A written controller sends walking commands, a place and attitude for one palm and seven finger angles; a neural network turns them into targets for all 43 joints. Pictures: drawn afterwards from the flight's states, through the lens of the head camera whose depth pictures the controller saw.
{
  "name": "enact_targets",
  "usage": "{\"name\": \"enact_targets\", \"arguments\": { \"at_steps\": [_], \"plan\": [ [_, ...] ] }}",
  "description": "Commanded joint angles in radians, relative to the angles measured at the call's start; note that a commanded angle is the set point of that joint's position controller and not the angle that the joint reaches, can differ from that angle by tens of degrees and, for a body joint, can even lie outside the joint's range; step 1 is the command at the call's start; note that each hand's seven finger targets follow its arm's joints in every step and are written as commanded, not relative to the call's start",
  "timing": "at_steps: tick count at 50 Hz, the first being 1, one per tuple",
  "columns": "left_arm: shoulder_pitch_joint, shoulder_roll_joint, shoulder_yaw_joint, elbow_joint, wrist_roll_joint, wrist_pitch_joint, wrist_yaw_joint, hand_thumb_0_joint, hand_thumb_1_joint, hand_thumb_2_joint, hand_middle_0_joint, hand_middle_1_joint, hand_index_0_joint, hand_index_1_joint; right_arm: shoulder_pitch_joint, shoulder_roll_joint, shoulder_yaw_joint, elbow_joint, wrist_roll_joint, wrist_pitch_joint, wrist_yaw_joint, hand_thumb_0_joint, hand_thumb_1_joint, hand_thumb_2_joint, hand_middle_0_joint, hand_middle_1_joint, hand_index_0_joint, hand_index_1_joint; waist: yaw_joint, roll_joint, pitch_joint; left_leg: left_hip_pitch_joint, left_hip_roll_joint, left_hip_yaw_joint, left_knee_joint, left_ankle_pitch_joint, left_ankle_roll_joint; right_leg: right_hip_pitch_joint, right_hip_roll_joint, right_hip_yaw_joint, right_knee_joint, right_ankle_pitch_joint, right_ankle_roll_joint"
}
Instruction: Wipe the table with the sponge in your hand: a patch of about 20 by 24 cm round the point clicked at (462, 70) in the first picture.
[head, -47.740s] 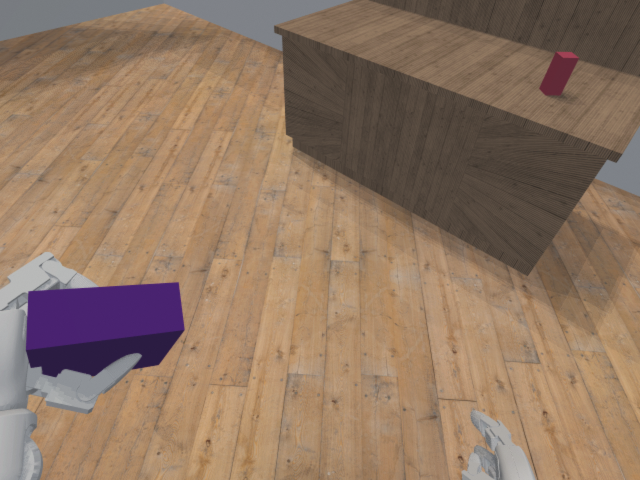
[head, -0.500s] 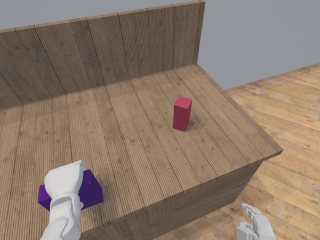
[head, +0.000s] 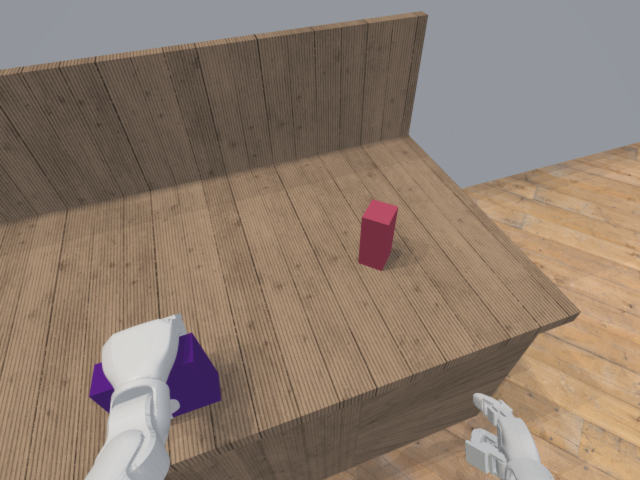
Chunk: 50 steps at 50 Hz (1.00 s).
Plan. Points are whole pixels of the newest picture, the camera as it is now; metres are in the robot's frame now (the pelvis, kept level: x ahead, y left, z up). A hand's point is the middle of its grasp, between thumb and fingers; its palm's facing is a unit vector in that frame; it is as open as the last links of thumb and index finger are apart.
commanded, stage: lift the sponge slowly off the table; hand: left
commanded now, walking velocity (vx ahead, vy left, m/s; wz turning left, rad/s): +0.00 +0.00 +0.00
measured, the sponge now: (166, 389) +0.23 +0.26 -0.06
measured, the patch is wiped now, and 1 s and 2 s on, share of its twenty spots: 1.00 1.00 1.00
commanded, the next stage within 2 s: bring the sponge back beside the body in 1.16 s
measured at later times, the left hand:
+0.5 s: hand (150, 367) +0.23 +0.26 +0.02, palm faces -0.05 -0.14 -0.99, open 9.2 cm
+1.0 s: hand (145, 352) +0.23 +0.25 +0.05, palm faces +0.00 -0.14 -0.99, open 9.2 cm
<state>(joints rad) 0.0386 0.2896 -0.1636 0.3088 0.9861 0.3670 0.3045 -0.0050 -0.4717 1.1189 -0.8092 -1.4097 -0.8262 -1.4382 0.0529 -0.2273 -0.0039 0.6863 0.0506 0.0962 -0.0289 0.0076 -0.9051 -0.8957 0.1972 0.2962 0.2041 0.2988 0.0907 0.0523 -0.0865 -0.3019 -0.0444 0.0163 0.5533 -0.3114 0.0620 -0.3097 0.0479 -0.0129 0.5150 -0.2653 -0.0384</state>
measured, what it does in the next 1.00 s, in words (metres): stands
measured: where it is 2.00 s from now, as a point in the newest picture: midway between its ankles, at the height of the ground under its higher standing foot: outside the picture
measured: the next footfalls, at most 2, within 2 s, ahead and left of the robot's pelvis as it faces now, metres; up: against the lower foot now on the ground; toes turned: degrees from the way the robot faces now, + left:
none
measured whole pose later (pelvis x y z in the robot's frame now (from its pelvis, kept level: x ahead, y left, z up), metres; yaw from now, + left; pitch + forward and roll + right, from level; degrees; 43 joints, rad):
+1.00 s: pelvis +0.00 -0.02 +0.01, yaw +0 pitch -3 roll +0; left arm 0.07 0.37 -0.15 0.07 0.94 0.42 0.12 -0.01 -0.47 1.12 -0.81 -1.41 -0.83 -1.43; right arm 0.00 -0.25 0.03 0.69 0.05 0.10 -0.03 0.01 -0.91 -0.90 0.20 0.30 0.20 0.30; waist 0.11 0.08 -0.03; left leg -0.11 -0.03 0.01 0.39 -0.23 0.04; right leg -0.12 0.07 -0.01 0.35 -0.19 -0.06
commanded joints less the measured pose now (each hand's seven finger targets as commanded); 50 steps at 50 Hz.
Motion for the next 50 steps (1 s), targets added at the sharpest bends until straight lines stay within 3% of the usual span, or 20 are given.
{"name": "enact_targets", "arguments": {
  "at_steps": [1, 8, 10, 13, 16, 18, 22, 24, 27, 28, 30, 33, 35, 38, 41, 43, 45, 48, 49, 50],
  "plan": [
    [-0.222, 0.150, 0.061, -0.231, 0.029, 0.017, 0.029, 0.000, 0.100, 1.300, -1.200, -1.600, -1.200, -1.600, -0.188, -0.123, -0.038, -0.167, 0.003, -0.044, 0.003, 0.000, -0.900, -0.900, 0.200, 0.300, 0.200, 0.300, -0.001, -0.018, -0.195, 0.118, 0.030, -0.104, -0.076, 0.349, -0.034, 0.091, 0.001, 0.062, -0.049, 0.282, -0.056],
    [-0.225, 0.191, 0.093, -0.291, 0.021, 0.030, -0.003, 0.000, 0.100, 1.300, -1.200, -1.600, -1.200, -1.600, -0.222, -0.123, -0.026, -0.180, 0.004, -0.039, 0.000, 0.000, -0.900, -0.900, 0.200, 0.300, 0.200, 0.300, 0.019, -0.010, -0.193, 0.129, 0.019, -0.107, -0.109, 0.318, -0.024, 0.144, 0.004, 0.092, -0.082, 0.274, -0.063],
    [-0.233, 0.164, 0.059, -0.292, 0.025, 0.033, -0.012, 0.000, 0.100, 1.300, -1.200, -1.600, -1.200, -1.600, -0.229, -0.120, -0.022, -0.178, 0.003, -0.037, 0.001, 0.000, -0.900, -0.900, 0.200, 0.300, 0.200, 0.300, 0.011, -0.016, -0.160, 0.129, 0.016, -0.100, -0.115, 0.301, -0.020, 0.137, -0.001, 0.086, -0.094, 0.259, -0.060],
    [-0.231, 0.205, 0.102, -0.320, 0.018, 0.033, -0.024, 0.000, 0.100, 1.300, -1.200, -1.600, -1.200, -1.600, -0.239, -0.122, -0.020, -0.180, 0.002, -0.038, -0.002, 0.000, -0.900, -0.900, 0.200, 0.300, 0.200, 0.300, 0.025, -0.007, -0.187, 0.143, 0.015, -0.103, -0.130, 0.296, -0.018, 0.170, 0.002, 0.103, -0.107, 0.254, -0.064],
    [-0.229, 0.200, 0.091, -0.309, 0.017, 0.029, -0.039, 0.000, 0.100, 1.300, -1.200, -1.600, -1.200, -1.600, -0.236, -0.122, -0.019, -0.171, 0.001, -0.037, -0.004, 0.000, -0.900, -0.900, 0.200, 0.300, 0.200, 0.300, 0.009, -0.025, -0.146, 0.140, 0.011, -0.089, -0.130, 0.290, -0.013, 0.165, -0.005, 0.104, -0.124, 0.269, -0.059],
    [-0.232, 0.222, 0.112, -0.333, 0.007, 0.027, -0.050, 0.000, 0.100, 1.300, -1.200, -1.600, -1.200, -1.600, -0.248, -0.123, -0.016, -0.176, 0.002, -0.040, -0.006, 0.000, -0.900, -0.900, 0.200, 0.300, 0.200, 0.300, 0.018, -0.019, -0.154, 0.150, 0.008, -0.096, -0.143, 0.278, -0.011, 0.183, -0.002, 0.121, -0.140, 0.253, -0.061],
    [-0.295, 0.187, 0.059, -0.350, 0.019, 0.016, -0.066, 0.000, 0.100, 1.300, -1.200, -1.600, -1.200, -1.600, -0.248, -0.120, -0.014, -0.167, -0.001, -0.046, -0.009, 0.000, -0.900, -0.900, 0.200, 0.300, 0.200, 0.300, 0.005, 0.008, -0.139, 0.173, 0.010, -0.095, -0.152, 0.271, -0.011, 0.161, -0.004, 0.103, -0.154, 0.209, -0.059],
    [-0.265, 0.217, 0.092, -0.368, 0.012, 0.007, -0.068, 0.000, 0.100, 1.300, -1.200, -1.600, -1.200, -1.600, -0.244, -0.118, -0.017, -0.173, 0.000, -0.053, -0.011, 0.000, -0.900, -0.900, 0.200, 0.300, 0.200, 0.300, 0.017, 0.030, -0.157, 0.182, 0.012, -0.096, -0.158, 0.272, -0.008, 0.182, -0.001, 0.106, -0.154, 0.198, -0.061],
    [-0.255, 0.208, 0.086, -0.348, 0.018, 0.009, -0.074, 0.000, 0.100, 1.300, -1.200, -1.600, -1.200, -1.600, -0.248, -0.119, -0.014, -0.165, -0.003, -0.052, -0.008, 0.000, -0.900, -0.900, 0.200, 0.300, 0.200, 0.300, 0.020, -0.025, -0.149, 0.178, 0.008, -0.093, -0.162, 0.289, -0.011, 0.195, -0.004, 0.106, -0.165, 0.231, -0.059],
    [-0.255, 0.240, 0.121, -0.371, 0.010, 0.010, -0.074, 0.000, 0.100, 1.300, -1.200, -1.600, -1.200, -1.600, -0.259, -0.122, -0.013, -0.173, -0.001, -0.052, -0.008, 0.000, -0.900, -0.900, 0.200, 0.300, 0.200, 0.300, 0.027, -0.016, -0.156, 0.180, 0.008, -0.098, -0.168, 0.280, -0.009, 0.208, 0.000, 0.126, -0.169, 0.226, -0.062],
    [-0.223, 0.229, 0.114, -0.358, 0.011, 0.020, -0.075, 0.000, 0.100, 1.300, -1.200, -1.600, -1.200, -1.600, -0.261, -0.120, -0.011, -0.169, 0.001, -0.049, -0.006, 0.000, -0.900, -0.900, 0.200, 0.300, 0.200, 0.300, 0.029, -0.029, -0.151, 0.172, 0.006, -0.091, -0.172, 0.291, -0.010, 0.223, -0.006, 0.115, -0.169, 0.244, -0.059],
    [-0.220, 0.254, 0.134, -0.394, 0.006, 0.039, -0.081, 0.000, 0.100, 1.300, -1.200, -1.600, -1.200, -1.600, -0.281, -0.124, -0.008, -0.176, 0.002, -0.045, -0.002, 0.000, -0.900, -0.900, 0.200, 0.300, 0.200, 0.300, 0.037, -0.006, -0.147, 0.184, 0.004, -0.094, -0.181, 0.297, -0.009, 0.239, -0.003, 0.133, -0.179, 0.255, -0.062],
    [-0.227, 0.218, 0.096, -0.398, 0.005, 0.052, -0.090, 0.000, 0.100, 1.300, -1.200, -1.600, -1.200, -1.600, -0.282, -0.120, -0.005, -0.177, 0.004, -0.045, -0.001, 0.000, -0.900, -0.900, 0.200, 0.300, 0.200, 0.300, 0.028, -0.014, -0.135, 0.184, 0.004, -0.086, -0.181, 0.302, -0.008, 0.237, -0.009, 0.117, -0.180, 0.264, -0.059],
    [-0.248, 0.262, 0.130, -0.436, 0.000, 0.058, -0.105, 0.000, 0.100, 1.300, -1.200, -1.600, -1.200, -1.600, -0.293, -0.125, -0.003, -0.179, 0.004, -0.044, -0.003, 0.000, -0.900, -0.900, 0.200, 0.300, 0.200, 0.300, 0.030, -0.018, -0.139, 0.198, 0.004, -0.094, -0.189, 0.300, -0.005, 0.249, -0.004, 0.136, -0.190, 0.254, -0.060],
    [-0.229, 0.235, 0.098, -0.424, -0.004, 0.057, -0.121, 0.000, 0.100, 1.300, -1.200, -1.600, -1.200, -1.600, -0.283, -0.121, -0.002, -0.177, 0.003, -0.046, -0.004, 0.000, -0.900, -0.900, 0.200, 0.300, 0.200, 0.300, 0.022, -0.017, -0.106, 0.197, 0.006, -0.088, -0.192, 0.291, -0.004, 0.235, -0.009, 0.121, -0.198, 0.238, -0.055],
    [-0.265, 0.279, 0.133, -0.448, -0.002, 0.053, -0.128, 0.000, 0.100, 1.300, -1.200, -1.600, -1.200, -1.600, -0.293, -0.124, 0.000, -0.176, 0.002, -0.046, -0.007, 0.000, -0.900, -0.900, 0.200, 0.300, 0.200, 0.300, 0.026, -0.012, -0.114, 0.209, 0.004, -0.092, -0.198, 0.278, -0.002, 0.241, -0.005, 0.138, -0.210, 0.213, -0.057],
    [-0.254, 0.250, 0.106, -0.463, -0.001, 0.045, -0.135, 0.000, 0.100, 1.300, -1.200, -1.600, -1.200, -1.600, -0.291, -0.119, 0.001, -0.178, 0.001, -0.052, -0.007, 0.000, -0.900, -0.900, 0.200, 0.300, 0.200, 0.300, 0.026, -0.003, -0.133, 0.218, 0.002, -0.086, -0.193, 0.301, -0.001, 0.255, -0.010, 0.124, -0.203, 0.247, -0.056],
    [-0.240, 0.306, 0.160, -0.479, -0.009, 0.041, -0.141, 0.000, 0.100, 1.300, -1.200, -1.600, -1.200, -1.600, -0.295, -0.126, 0.002, -0.176, 0.001, -0.047, -0.007, 0.000, -0.900, -0.900, 0.200, 0.300, 0.200, 0.300, 0.032, -0.003, -0.130, 0.219, 0.003, -0.094, -0.202, 0.300, -0.003, 0.269, -0.006, 0.146, -0.210, 0.245, -0.059],
    [-0.236, 0.266, 0.123, -0.479, -0.010, 0.043, -0.145, 0.000, 0.100, 1.300, -1.200, -1.600, -1.200, -1.600, -0.291, -0.120, 0.002, -0.181, 0.002, -0.050, -0.007, 0.000, -0.900, -0.900, 0.200, 0.300, 0.200, 0.300, 0.025, -0.008, -0.132, 0.215, 0.001, -0.084, -0.197, 0.303, 0.000, 0.271, -0.011, 0.134, -0.207, 0.254, -0.054],
    [-0.255, 0.286, 0.137, -0.463, -0.006, 0.045, -0.146, 0.000, 0.100, 1.300, -1.200, -1.600, -1.200, -1.600, -0.291, -0.124, 0.004, -0.170, 0.002, -0.049, -0.008, 0.000, -0.900, -0.900, 0.200, 0.300, 0.200, 0.300, 0.023, -0.006, -0.113, 0.213, 0.004, -0.088, -0.201, 0.303, -0.004, 0.258, -0.011, 0.133, -0.213, 0.248, -0.056]
  ]
}}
